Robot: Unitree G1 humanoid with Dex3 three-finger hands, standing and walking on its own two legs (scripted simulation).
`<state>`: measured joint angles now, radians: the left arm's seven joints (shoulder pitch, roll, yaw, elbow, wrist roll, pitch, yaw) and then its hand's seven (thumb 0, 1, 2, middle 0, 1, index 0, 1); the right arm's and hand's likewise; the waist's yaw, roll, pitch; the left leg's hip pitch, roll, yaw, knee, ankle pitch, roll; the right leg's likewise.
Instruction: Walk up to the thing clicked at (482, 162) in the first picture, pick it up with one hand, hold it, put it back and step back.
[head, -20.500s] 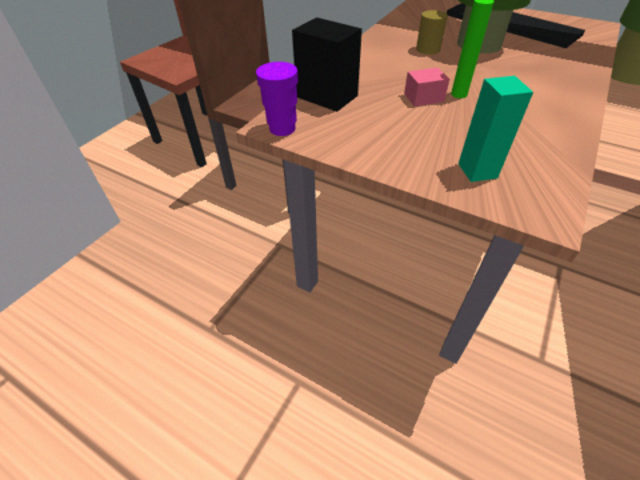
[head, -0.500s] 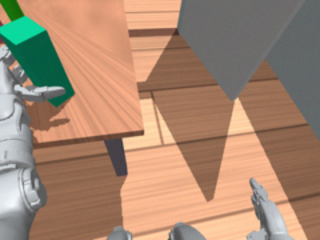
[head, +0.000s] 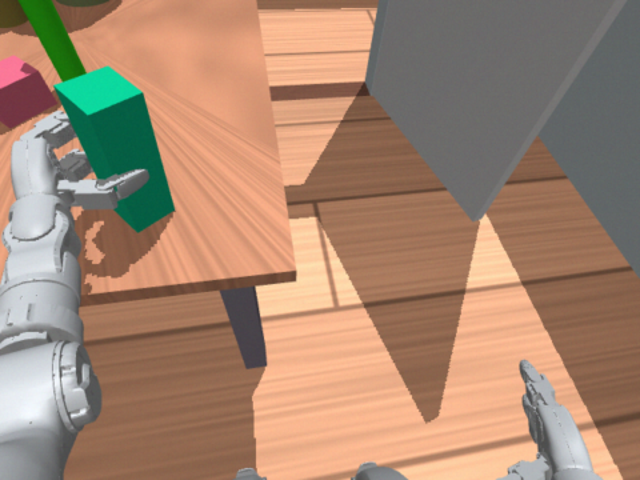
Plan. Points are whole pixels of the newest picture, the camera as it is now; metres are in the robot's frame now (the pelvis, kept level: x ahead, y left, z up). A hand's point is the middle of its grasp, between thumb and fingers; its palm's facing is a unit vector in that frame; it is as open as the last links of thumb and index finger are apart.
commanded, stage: settle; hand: left
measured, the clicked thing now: (124, 158) +0.51 +0.21 +0.10
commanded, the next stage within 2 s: lift in 0.62 s
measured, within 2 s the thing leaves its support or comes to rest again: leaves its support in 0.12 s
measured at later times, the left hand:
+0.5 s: hand (96, 152) +0.48 +0.22 +0.14, palm faces +0.23 -0.97 -0.02, open 10.2 cm
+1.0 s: hand (95, 143) +0.46 +0.20 +0.17, palm faces +0.21 -0.98 -0.02, open 10.3 cm
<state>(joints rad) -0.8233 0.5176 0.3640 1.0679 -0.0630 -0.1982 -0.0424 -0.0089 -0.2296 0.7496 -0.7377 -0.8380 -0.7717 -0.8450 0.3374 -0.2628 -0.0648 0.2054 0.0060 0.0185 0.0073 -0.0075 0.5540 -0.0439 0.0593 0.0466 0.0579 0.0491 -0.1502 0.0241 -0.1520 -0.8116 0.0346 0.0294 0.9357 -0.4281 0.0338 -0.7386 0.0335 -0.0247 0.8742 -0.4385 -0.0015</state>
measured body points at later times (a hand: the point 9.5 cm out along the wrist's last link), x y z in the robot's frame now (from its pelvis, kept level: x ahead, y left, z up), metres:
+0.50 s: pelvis +0.00 +0.00 +0.01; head +0.06 +0.01 +0.46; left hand +0.46 +0.27 +0.14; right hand +0.15 -0.27 -0.04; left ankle +0.01 +0.09 -0.69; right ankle -0.01 -0.12 -0.69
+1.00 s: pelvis +0.00 +0.00 +0.02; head +0.03 +0.00 +0.47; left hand +0.44 +0.25 +0.18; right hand +0.15 -0.27 -0.03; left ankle +0.01 +0.09 -0.69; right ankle -0.01 -0.12 -0.69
